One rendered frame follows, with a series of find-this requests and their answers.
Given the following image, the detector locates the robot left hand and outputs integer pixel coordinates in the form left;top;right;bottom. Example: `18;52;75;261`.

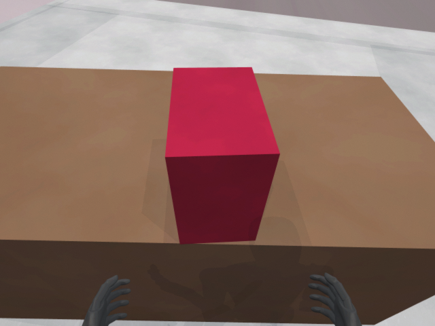
82;275;131;326

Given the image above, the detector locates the pedestal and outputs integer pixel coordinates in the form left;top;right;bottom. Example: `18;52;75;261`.
0;67;435;325

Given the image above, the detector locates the robot right hand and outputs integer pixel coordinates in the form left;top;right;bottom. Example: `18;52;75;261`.
308;273;362;326

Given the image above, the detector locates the carton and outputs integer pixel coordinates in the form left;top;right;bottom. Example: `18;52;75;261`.
165;67;280;245

